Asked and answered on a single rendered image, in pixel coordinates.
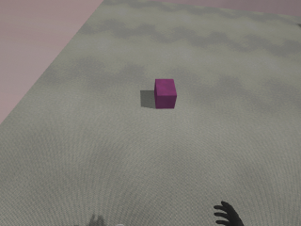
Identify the carton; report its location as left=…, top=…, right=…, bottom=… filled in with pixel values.
left=154, top=78, right=177, bottom=109

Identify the robot right hand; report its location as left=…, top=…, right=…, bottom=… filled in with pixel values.
left=214, top=201, right=245, bottom=226

